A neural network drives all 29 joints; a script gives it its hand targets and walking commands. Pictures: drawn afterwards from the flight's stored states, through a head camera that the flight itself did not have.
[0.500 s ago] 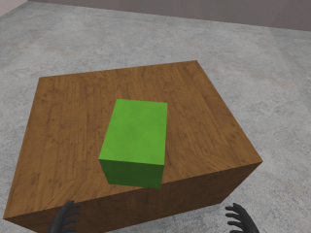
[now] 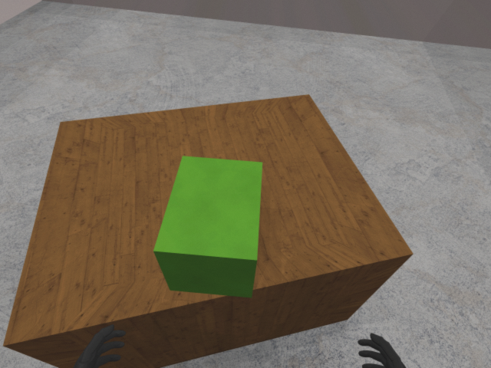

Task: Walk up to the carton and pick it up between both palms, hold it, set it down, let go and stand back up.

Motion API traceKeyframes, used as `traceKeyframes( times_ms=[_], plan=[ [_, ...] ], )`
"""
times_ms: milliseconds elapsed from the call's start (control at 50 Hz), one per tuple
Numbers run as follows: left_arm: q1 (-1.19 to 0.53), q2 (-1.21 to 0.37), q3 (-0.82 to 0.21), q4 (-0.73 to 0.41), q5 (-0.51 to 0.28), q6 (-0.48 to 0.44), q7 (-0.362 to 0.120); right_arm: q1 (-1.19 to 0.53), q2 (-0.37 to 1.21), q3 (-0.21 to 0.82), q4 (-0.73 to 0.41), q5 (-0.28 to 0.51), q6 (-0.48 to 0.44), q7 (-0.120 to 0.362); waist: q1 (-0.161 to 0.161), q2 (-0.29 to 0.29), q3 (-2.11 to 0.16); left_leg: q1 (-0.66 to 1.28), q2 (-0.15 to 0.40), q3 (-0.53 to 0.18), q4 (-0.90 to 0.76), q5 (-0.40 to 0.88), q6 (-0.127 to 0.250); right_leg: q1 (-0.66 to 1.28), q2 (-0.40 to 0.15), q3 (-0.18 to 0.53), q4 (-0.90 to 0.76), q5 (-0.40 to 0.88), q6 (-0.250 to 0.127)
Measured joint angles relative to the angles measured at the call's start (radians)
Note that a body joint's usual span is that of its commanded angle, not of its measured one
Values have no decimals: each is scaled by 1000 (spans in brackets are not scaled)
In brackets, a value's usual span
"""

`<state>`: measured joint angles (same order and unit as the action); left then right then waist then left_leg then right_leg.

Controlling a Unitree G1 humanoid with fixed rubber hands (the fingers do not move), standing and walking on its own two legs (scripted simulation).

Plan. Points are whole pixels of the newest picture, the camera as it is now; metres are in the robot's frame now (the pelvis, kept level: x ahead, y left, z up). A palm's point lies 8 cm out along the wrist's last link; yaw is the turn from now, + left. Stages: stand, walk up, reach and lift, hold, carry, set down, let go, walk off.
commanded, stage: stand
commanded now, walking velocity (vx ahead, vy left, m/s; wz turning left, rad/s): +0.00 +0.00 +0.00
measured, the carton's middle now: (216, 225) +0.42 +0.06 -0.11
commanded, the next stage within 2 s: walk up in 1.16 s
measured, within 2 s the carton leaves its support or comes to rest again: neither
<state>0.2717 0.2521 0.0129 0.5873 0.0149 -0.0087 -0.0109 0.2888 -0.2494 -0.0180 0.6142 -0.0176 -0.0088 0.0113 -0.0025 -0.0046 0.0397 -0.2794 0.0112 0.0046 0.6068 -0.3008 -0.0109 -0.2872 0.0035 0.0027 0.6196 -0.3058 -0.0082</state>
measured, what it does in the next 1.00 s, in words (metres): stands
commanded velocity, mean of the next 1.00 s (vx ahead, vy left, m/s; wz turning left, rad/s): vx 0.00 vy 0.00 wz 0.00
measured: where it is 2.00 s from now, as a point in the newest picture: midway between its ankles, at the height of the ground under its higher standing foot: outside the picture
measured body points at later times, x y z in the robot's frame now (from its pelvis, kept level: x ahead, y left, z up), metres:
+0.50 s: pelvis +0.00 +0.00 +0.00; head +0.01 +0.00 +0.45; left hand +0.13 +0.25 -0.10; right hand +0.12 -0.25 -0.10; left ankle +0.02 +0.13 -0.73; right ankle +0.02 -0.11 -0.73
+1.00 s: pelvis +0.00 +0.00 +0.00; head +0.00 +0.00 +0.45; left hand +0.12 +0.26 -0.10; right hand +0.11 -0.25 -0.10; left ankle +0.02 +0.13 -0.73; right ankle +0.02 -0.11 -0.73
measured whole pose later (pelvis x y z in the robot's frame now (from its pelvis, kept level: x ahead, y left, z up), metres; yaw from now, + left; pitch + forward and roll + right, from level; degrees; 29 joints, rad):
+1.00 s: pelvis +0.00 +0.00 +0.00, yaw +0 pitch -2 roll +0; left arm 0.29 0.26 0.00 0.63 0.01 0.00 -0.01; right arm 0.30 -0.26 -0.01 0.64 -0.01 0.00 0.01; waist 0.00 0.00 0.03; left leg -0.26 0.01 0.01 0.58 -0.29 0.00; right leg -0.27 0.00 0.01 0.59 -0.29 0.00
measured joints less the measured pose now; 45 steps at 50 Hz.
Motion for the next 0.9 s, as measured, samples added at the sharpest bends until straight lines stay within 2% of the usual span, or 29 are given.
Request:
traceKeyframes(
  times_ms=[900],
  plan=[
    [15,10,-7,39,-3,6,2,11,-11,11,19,3,4,-4,4,1,-2,13,-3,6,-25,15,6,13,-3,6,-27,18,6]
  ],
)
